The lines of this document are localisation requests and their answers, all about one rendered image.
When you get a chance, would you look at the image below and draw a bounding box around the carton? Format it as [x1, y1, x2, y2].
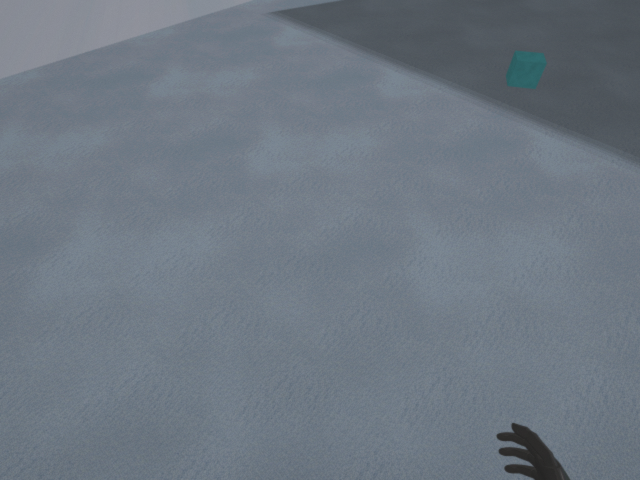
[506, 51, 547, 89]

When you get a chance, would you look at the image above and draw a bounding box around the right robot hand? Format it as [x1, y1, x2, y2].
[497, 423, 570, 480]

